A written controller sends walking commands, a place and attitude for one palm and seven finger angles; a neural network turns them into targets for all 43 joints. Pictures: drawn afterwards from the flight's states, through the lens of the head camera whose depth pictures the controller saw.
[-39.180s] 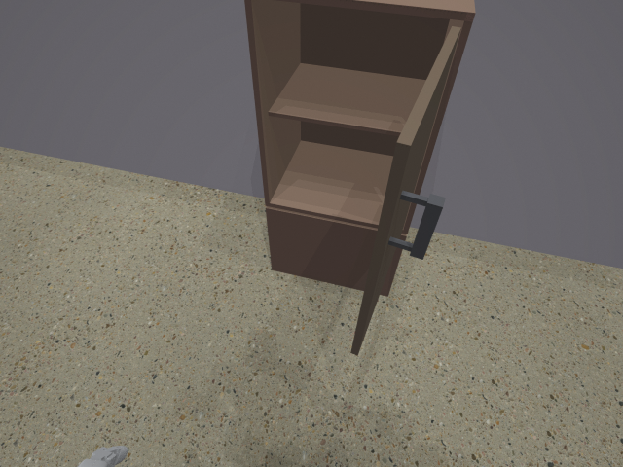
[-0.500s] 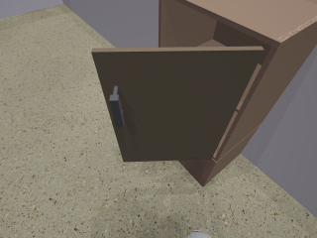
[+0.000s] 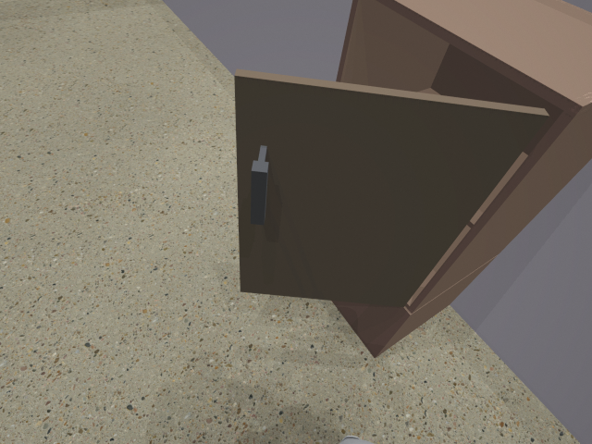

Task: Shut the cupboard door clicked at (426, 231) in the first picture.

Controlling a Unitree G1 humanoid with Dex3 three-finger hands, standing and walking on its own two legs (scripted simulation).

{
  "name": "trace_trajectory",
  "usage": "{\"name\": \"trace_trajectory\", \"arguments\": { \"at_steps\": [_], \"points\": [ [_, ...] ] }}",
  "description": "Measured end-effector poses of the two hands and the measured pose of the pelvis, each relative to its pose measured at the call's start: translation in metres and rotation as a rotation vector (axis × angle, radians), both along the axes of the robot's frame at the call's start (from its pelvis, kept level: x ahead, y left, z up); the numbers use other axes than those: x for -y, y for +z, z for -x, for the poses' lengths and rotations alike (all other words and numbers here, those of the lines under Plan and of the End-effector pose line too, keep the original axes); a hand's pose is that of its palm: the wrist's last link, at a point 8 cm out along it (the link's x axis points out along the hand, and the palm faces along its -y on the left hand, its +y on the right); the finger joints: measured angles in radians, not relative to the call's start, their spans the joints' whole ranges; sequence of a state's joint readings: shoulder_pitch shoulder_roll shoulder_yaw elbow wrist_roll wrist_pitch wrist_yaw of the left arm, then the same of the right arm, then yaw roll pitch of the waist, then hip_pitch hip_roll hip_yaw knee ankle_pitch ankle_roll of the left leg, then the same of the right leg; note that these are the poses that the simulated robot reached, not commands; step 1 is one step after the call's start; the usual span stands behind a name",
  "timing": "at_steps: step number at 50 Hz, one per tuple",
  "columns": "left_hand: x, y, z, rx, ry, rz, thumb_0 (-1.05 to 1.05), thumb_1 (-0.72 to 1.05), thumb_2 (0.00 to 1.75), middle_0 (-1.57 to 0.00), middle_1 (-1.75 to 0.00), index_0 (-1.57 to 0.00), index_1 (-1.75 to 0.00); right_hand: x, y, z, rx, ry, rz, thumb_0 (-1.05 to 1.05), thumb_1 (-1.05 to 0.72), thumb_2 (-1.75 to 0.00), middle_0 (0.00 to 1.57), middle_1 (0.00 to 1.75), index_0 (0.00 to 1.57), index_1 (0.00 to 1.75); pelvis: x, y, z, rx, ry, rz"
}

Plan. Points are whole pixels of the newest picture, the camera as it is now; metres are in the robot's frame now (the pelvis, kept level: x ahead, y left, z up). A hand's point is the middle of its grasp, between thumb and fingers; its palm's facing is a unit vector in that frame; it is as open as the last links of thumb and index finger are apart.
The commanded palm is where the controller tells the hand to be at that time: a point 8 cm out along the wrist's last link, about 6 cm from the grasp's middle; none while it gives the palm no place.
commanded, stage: come to a stop and stand still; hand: left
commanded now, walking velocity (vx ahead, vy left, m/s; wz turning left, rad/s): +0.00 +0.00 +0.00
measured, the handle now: (260, 185) +0.48 +0.10 +0.05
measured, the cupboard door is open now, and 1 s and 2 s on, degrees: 54 54 54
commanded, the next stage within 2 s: look again from close up in 1.76 s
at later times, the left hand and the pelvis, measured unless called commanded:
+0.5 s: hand out of the picture -0.04 +0.18 -0.16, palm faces -0.01 -0.98 -0.21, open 7.4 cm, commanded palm none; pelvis -0.05 +0.01 +0.02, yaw -2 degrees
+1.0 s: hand out of the picture -0.10 +0.13 -0.16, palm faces +0.02 -0.99 -0.12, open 7.4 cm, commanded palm none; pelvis -0.06 -0.01 +0.02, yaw -1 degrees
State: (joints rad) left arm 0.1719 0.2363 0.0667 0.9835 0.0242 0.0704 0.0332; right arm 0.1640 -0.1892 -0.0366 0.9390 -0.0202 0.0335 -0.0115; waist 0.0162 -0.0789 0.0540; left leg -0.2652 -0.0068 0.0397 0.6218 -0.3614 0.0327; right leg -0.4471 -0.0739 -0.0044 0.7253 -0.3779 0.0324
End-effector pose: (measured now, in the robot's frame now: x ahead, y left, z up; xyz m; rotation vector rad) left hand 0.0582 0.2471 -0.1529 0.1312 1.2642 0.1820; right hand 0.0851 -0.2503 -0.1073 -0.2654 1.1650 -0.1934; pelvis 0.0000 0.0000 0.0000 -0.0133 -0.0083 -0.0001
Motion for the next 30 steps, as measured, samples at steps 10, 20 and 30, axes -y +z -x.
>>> {"name": "trace_trajectory", "arguments": {
  "at_steps": [10, 20, 30],
  "points": [
    [-0.023, 0.015, 0.066, -0.139, 0.013, -0.008, 0.0, 0.91, 0.9, -0.2, -0.3, -0.19, -0.3, -0.045, -0.002, 0.045, -0.063, -0.027, -0.051, 0.0, -0.92, -0.9, 0.2, 0.3, 0.21, 0.3, -0.022, 0.015, 0.016, -0.007, -0.021, -0.001],
    [0.002, 0.025, 0.088, -0.147, -0.04, -0.015, 0.0, 0.91, 0.9, -0.2, -0.3, -0.19, -0.3, -0.043, -0.025, 0.117, -0.167, -0.117, -0.123, 0.0, -0.92, -0.9, 0.2, 0.3, 0.21, 0.3, -0.019, 0.014, 0.04, -0.007, -0.032, -0.027],
    [0.033, 0.02, 0.111, -0.132, -0.057, 0.021, 0.01, 0.92, 0.9, -0.2, -0.3, -0.2, -0.3, -0.037, -0.023, 0.188, -0.274, -0.161, -0.142, 0.0, -0.91, -0.9, 0.2, 0.3, 0.2, 0.3, -0.002, 0.017, 0.057, 0.036, -0.028, -0.024]
  ]
}}
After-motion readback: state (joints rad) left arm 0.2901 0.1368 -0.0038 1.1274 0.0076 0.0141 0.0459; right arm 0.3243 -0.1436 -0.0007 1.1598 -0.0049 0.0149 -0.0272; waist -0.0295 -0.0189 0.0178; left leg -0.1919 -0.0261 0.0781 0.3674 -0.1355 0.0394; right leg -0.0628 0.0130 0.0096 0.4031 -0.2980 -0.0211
